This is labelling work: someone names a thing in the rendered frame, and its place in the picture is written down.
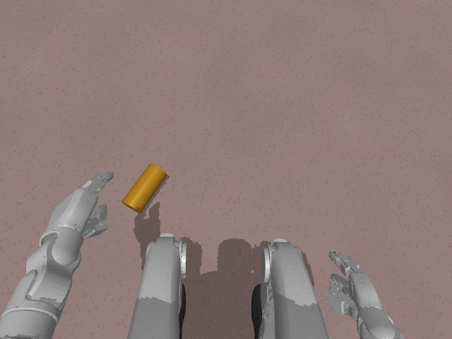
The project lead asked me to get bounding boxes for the right robot hand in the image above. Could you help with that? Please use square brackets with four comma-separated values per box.
[326, 250, 383, 322]

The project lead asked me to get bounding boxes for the can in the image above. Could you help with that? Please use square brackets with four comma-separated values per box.
[122, 163, 167, 213]

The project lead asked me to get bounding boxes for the left robot arm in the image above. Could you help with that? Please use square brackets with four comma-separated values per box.
[0, 227, 84, 339]

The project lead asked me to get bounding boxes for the left robot hand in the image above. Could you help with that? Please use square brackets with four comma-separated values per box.
[47, 172, 114, 239]

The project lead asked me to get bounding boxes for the right robot arm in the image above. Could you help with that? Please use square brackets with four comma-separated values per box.
[357, 308, 404, 339]

